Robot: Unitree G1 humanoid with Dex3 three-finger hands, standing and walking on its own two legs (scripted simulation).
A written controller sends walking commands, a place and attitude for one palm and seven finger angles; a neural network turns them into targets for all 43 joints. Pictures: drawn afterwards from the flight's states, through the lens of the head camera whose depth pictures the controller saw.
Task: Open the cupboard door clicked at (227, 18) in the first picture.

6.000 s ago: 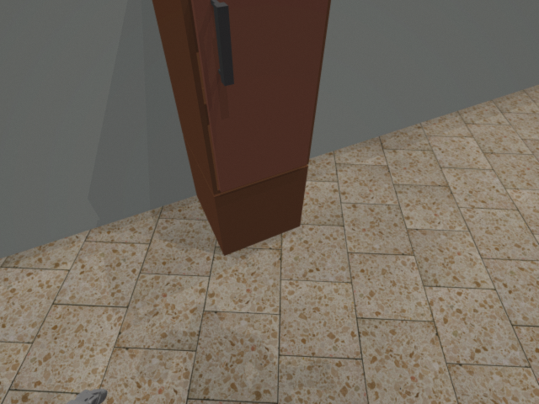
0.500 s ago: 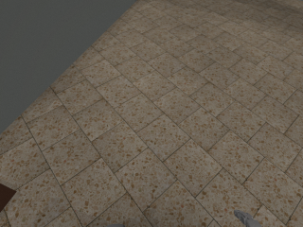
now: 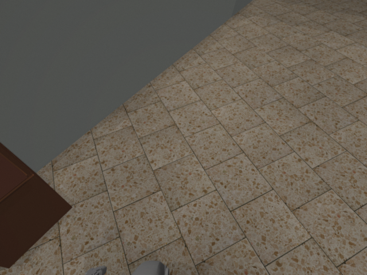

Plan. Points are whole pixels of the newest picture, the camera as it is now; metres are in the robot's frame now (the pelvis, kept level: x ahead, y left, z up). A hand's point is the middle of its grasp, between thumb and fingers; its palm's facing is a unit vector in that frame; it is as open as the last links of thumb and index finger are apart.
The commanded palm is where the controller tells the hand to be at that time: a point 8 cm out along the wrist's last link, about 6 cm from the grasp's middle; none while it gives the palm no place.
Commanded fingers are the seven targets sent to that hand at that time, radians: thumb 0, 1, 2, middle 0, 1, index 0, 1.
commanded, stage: turn to face it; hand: left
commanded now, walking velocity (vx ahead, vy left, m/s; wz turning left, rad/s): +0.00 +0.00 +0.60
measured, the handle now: out of the picture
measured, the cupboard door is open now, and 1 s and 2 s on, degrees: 0 0 0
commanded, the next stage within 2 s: take the last steps up to it in 1.56 s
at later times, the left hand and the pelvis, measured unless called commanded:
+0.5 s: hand out of the picture +0.03 +0.28 -0.16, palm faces +0.31 -0.91 -0.26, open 7.4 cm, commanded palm none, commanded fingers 0.00 0.90 0.90 -0.20 -0.30 -0.20 -0.30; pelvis -0.01 +0.04 +0.00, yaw +17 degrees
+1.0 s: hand out of the picture -0.07 +0.19 -0.15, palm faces +0.57 -0.77 -0.28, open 7.4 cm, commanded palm none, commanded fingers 0.00 0.90 0.90 -0.20 -0.30 -0.20 -0.30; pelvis -0.02 -0.01 +0.00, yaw +36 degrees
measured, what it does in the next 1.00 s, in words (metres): steps on the spot, turning left: left foot, then right foot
